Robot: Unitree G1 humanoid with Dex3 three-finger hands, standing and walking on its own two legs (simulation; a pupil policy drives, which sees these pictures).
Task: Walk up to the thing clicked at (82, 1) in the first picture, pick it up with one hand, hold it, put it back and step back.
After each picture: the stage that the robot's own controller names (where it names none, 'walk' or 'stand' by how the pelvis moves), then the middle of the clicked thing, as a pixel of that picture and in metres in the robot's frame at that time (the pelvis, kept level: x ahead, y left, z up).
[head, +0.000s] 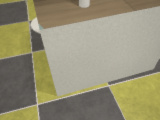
stand; out of the picture +1.02 +0.01 +0.09
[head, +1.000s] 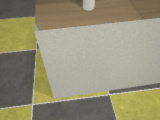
rise first; out of the picture +0.92 +0.03 +0.11
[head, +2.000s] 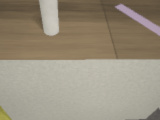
rise first; (48, 6) +0.64 +0.18 +0.13
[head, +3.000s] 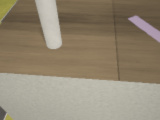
stand; (49, 20) +0.58 +0.16 +0.13
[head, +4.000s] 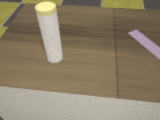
stand; (51, 35) +0.54 +0.16 +0.09
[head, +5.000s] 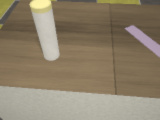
stand; (47, 33) +0.54 +0.17 +0.09
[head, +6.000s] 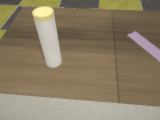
stand; (49, 40) +0.52 +0.16 +0.09
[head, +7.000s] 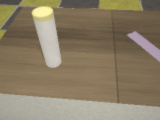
stand; (48, 40) +0.52 +0.16 +0.09
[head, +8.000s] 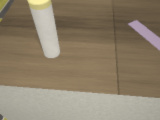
rise first; (46, 30) +0.53 +0.16 +0.09
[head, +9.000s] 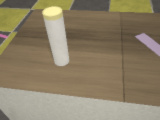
go down; (57, 39) +0.53 +0.16 +0.09
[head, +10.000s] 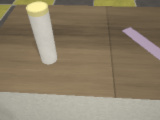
go down; (44, 36) +0.54 +0.15 +0.10
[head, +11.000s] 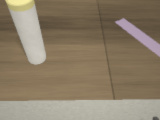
go down; (30, 33) +0.50 +0.16 +0.11
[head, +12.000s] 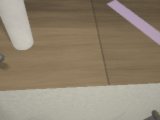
close in; (13, 14) +0.52 +0.17 +0.14
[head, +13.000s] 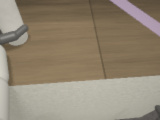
close; (3, 8) +0.53 +0.17 +0.16
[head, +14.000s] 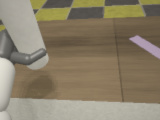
lift; (23, 27) +0.34 +0.15 +0.31
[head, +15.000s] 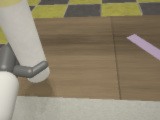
hold; (25, 41) +0.33 +0.16 +0.27
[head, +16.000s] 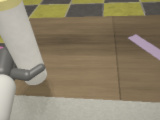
hold; (22, 44) +0.33 +0.17 +0.26
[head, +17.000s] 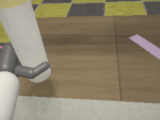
crouch; (27, 41) +0.33 +0.15 +0.27
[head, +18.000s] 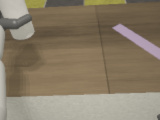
crouch; out of the picture +0.48 +0.17 +0.30
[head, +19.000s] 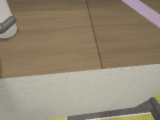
lower; out of the picture +0.55 +0.18 +0.17
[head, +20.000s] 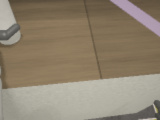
lower; out of the picture +0.53 +0.17 +0.16
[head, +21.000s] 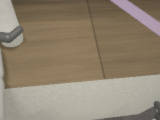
lower; out of the picture +0.53 +0.17 +0.16
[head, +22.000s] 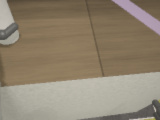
lower; out of the picture +0.54 +0.18 +0.16
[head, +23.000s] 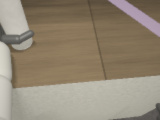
open; (9, 11) +0.52 +0.15 +0.15
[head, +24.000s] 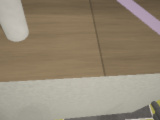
rise; (5, 0) +0.53 +0.15 +0.16
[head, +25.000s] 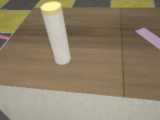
sink last; (57, 36) +0.52 +0.15 +0.13
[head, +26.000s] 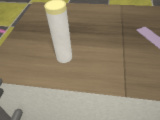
stand; (60, 35) +0.52 +0.14 +0.11
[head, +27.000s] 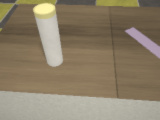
stand; (50, 38) +0.52 +0.15 +0.10
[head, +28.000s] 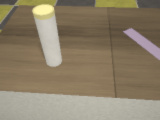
stand; (49, 39) +0.52 +0.15 +0.09
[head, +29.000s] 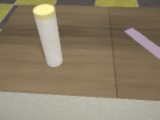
stand; (50, 39) +0.52 +0.15 +0.09
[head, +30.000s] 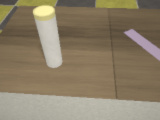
stand; (50, 40) +0.51 +0.15 +0.09
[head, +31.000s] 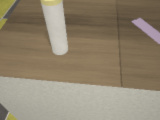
walk; (56, 26) +0.55 +0.13 +0.10
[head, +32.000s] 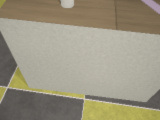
walk; out of the picture +0.84 +0.10 +0.11
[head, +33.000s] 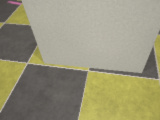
stand; out of the picture +1.25 +0.17 +0.11
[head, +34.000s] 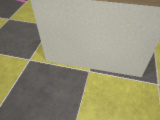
stand; out of the picture +1.28 +0.08 +0.10
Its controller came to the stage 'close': yes
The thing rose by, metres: 0.20
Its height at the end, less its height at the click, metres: +0.00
